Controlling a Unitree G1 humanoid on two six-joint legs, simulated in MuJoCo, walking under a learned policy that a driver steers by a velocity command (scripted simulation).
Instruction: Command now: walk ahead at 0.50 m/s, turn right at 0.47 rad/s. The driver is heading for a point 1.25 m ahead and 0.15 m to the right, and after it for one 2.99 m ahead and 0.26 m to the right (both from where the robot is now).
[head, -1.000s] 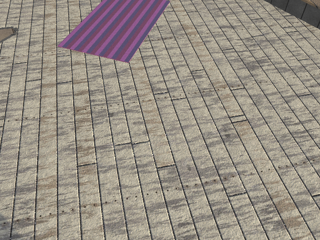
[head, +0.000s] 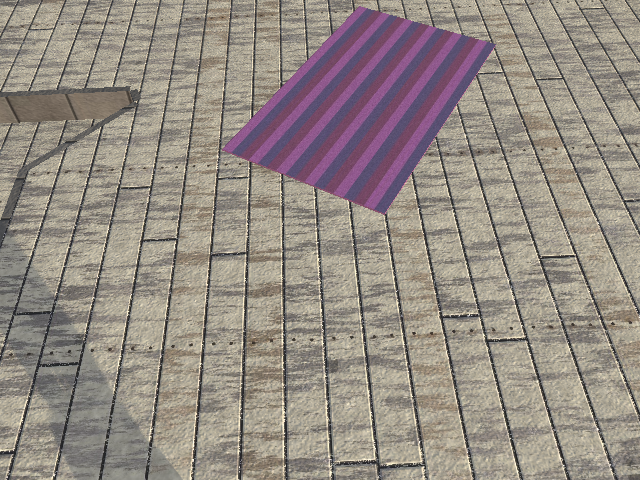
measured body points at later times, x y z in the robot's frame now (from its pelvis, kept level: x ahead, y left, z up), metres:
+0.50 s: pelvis +0.27 +0.04 +0.00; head +0.29 +0.04 +0.45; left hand +0.49 +0.25 -0.11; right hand +0.21 -0.24 -0.12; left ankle +0.24 +0.14 -0.74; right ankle +0.31 -0.12 -0.67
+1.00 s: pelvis +0.50 -0.10 +0.00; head +0.51 -0.11 +0.45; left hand +0.61 +0.15 -0.13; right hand +0.49 -0.37 -0.14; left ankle +0.63 +0.03 -0.67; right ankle +0.44 -0.14 -0.74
